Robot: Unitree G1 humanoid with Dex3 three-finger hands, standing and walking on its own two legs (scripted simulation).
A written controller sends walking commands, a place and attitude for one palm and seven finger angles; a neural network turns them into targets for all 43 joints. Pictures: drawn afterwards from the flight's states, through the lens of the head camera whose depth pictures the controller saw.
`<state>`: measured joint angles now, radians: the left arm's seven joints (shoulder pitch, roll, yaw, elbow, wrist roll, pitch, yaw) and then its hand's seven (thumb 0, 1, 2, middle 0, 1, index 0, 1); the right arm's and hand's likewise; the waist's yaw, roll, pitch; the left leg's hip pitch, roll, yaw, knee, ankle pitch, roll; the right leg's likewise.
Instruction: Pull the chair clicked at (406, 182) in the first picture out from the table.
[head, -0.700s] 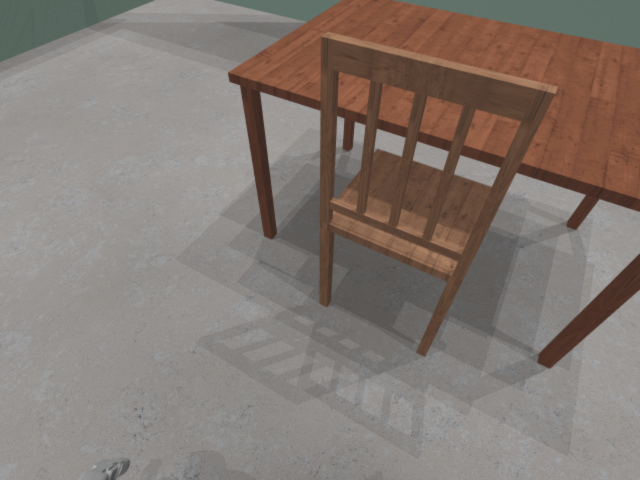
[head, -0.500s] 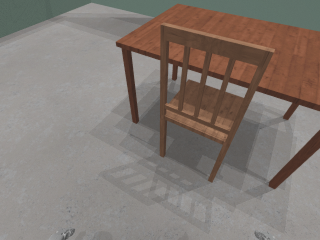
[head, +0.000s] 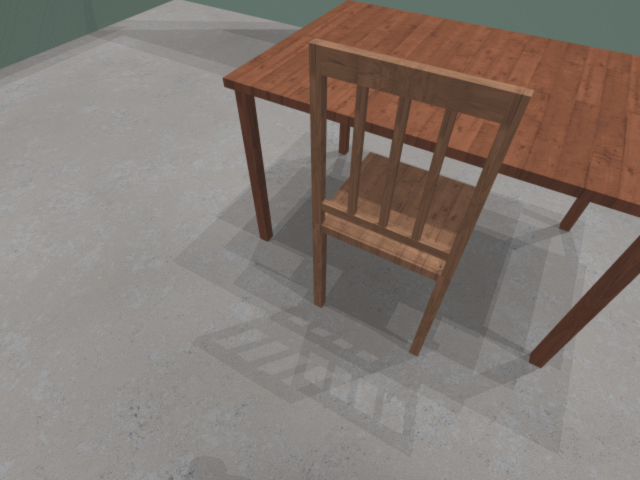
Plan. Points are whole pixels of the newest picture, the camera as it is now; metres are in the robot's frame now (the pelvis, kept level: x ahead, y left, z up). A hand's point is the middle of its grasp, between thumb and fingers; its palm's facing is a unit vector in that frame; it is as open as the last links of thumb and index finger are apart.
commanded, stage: stand and wait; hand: left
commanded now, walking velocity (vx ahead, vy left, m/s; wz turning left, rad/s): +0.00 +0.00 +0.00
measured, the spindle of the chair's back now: (392, 169) +0.75 -0.11 -0.07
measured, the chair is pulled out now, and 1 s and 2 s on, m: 0.00 0.00 0.00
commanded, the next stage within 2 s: look at it before walking up in 0.18 s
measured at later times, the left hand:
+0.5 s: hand out of the picture +0.08 +0.24 -0.15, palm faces -0.02 -0.95 -0.33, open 7.4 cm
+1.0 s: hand out of the picture +0.06 +0.24 -0.16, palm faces -0.03 -0.94 -0.33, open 7.4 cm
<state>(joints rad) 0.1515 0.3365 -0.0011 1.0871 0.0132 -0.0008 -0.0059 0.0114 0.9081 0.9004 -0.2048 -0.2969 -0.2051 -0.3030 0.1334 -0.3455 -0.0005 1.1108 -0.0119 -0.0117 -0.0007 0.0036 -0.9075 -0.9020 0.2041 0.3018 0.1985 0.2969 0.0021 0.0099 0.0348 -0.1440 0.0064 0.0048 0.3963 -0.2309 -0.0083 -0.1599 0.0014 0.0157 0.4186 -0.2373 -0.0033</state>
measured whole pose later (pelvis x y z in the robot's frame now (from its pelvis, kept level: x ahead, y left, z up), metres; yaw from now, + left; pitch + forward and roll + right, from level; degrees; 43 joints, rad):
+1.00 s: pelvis -0.01 +0.00 +0.00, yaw -2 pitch -1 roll +0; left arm 0.17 0.32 0.02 1.07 0.02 0.02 0.00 0.01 0.91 0.90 -0.20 -0.30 -0.20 -0.30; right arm 0.11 -0.31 -0.01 1.09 -0.01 -0.01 -0.02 0.00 -0.91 -0.90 0.20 0.30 0.20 0.30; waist 0.02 0.00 0.03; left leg -0.15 0.02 0.04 0.40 -0.23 -0.01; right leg -0.19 0.02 0.05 0.43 -0.22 0.00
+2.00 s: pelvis -0.01 +0.02 +0.00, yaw -26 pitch +0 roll -1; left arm 0.21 0.22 0.06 0.98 0.03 0.05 -0.03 0.01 0.91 0.90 -0.20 -0.30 -0.20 -0.30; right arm 0.31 -0.18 -0.02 1.02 -0.03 -0.02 -0.02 0.00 -0.91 -0.90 0.20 0.30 0.20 0.30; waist -0.02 0.00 0.03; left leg -0.17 0.05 0.09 0.45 -0.29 0.01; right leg -0.31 -0.01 -0.04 0.71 -0.43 0.01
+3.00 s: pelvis +0.25 -0.06 -0.01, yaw -26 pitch -1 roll +0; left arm 0.15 0.14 0.04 1.04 0.02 -0.02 0.04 0.00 0.94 0.90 -0.20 -0.30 -0.20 -0.30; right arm 0.26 -0.14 -0.04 1.11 0.00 0.01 -0.04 0.00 -0.91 -0.90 0.20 0.30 0.19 0.30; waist -0.02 0.03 0.06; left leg -0.30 0.04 0.05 0.74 -0.47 -0.03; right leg -0.29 -0.02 -0.14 0.53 -0.23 -0.05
